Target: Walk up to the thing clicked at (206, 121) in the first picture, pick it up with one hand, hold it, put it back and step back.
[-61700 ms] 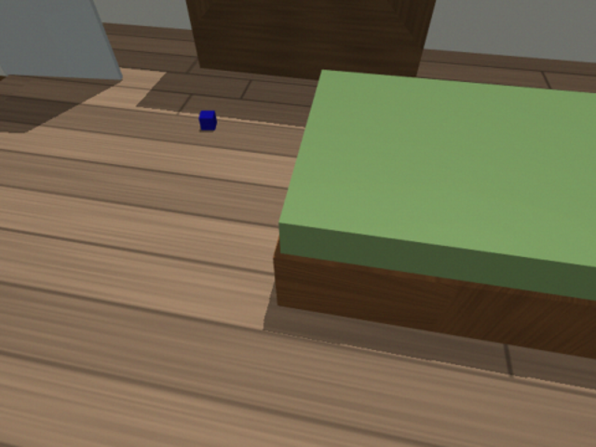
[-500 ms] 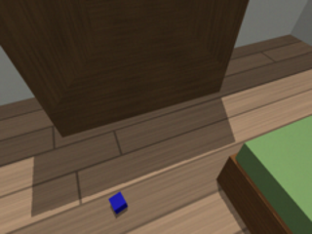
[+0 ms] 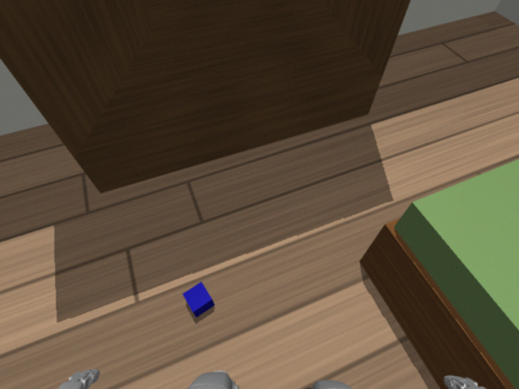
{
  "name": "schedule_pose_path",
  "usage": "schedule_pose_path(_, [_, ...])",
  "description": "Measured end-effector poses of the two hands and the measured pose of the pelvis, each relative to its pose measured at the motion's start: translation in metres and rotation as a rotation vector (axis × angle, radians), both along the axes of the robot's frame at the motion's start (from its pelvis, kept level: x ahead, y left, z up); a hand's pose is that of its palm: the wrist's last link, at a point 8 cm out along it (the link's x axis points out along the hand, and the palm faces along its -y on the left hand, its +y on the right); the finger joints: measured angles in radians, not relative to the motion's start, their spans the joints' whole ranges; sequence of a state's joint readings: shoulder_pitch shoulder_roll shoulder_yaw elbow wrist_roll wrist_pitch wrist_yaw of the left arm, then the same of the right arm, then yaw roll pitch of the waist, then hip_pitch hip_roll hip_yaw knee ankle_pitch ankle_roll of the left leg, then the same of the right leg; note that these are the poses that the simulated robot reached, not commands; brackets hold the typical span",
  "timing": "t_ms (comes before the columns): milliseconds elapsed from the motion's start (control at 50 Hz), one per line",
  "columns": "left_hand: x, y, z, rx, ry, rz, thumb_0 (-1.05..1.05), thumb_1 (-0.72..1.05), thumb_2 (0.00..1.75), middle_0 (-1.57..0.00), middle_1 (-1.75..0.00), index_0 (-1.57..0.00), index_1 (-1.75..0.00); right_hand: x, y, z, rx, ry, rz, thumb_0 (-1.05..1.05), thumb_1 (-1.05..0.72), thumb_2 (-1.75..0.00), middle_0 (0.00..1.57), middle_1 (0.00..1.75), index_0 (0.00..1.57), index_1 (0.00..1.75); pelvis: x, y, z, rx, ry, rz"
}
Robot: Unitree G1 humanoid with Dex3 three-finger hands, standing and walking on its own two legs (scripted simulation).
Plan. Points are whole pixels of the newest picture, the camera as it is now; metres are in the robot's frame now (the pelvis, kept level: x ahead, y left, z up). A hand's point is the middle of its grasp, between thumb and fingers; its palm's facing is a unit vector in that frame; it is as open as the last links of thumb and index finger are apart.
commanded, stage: step back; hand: left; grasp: from above
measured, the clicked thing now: (199, 299) +0.44 +0.24 -0.73
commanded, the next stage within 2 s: none
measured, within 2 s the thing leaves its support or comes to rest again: neither
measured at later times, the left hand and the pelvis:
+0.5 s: hand out of the picture +0.03 +0.26 -0.16, palm faces -0.10 -0.91 -0.40, open 7.4 cm; pelvis -0.10 +0.00 -0.02, yaw -5 degrees
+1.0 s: hand out of the picture -0.10 +0.28 -0.15, palm faces +0.00 -0.93 -0.37, open 7.4 cm; pelvis -0.23 +0.01 +0.00, yaw -1 degrees
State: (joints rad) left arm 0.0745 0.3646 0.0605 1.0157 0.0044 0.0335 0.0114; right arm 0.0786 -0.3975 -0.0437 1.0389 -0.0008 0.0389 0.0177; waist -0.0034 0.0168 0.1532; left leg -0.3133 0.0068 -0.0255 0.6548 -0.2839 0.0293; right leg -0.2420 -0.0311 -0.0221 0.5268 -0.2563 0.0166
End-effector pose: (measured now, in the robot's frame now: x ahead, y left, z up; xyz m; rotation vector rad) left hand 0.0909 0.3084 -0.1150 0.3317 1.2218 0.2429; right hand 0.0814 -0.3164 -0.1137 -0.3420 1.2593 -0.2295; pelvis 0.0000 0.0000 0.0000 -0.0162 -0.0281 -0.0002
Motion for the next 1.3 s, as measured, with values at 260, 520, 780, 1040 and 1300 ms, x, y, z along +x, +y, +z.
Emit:
schedule_pose_path(260, [0.009,0.022,-0.010,-0.005,-0.068,-0.087,0.00,0.90,0.90,-0.20,-0.30,-0.20,-0.30,-0.057,0.027,0.012,-0.055,0.001,-0.011,0.01,-0.90,-0.90,0.20,0.30,0.20,0.30,-0.039,0.024,-0.003,-0.010,0.007,-0.031])
schedule_pose_path(520, [-0.076,-0.006,-0.008,0.022,-0.023,-0.123,0.00,0.90,0.90,-0.20,-0.30,-0.20,-0.30,-0.104,0.003,-0.015,-0.001,-0.108,-0.033,0.00,-0.90,-0.90,0.20,0.30,0.20,0.30,-0.102,0.001,-0.019,-0.013,-0.018,-0.081])
schedule_pose_path(780, [-0.138,0.001,0.015,0.047,-0.120,-0.076,0.00,0.90,0.90,-0.20,-0.30,-0.20,-0.30,-0.175,0.002,-0.010,-0.020,-0.009,0.027,0.01,-0.90,-0.90,0.20,0.30,0.20,0.30,-0.162,0.005,-0.008,0.025,0.002,-0.018])
schedule_pose_path(1040, [-0.217,0.016,-0.001,0.000,-0.091,-0.050,0.00,0.90,0.90,-0.20,-0.30,-0.20,-0.30,-0.226,0.024,0.018,-0.043,-0.107,0.063,0.01,-0.90,-0.90,0.20,0.30,0.20,0.30,-0.238,0.013,-0.003,-0.012,-0.007,-0.033])
schedule_pose_path(1300, [-0.338,-0.017,0.003,0.038,-0.013,-0.084,0.00,0.90,0.90,-0.20,-0.30,-0.20,-0.30,-0.308,-0.020,-0.006,-0.015,-0.162,0.001,0.00,-0.90,-0.90,0.20,0.30,0.20,0.30,-0.331,-0.016,-0.016,0.010,-0.023,-0.079])
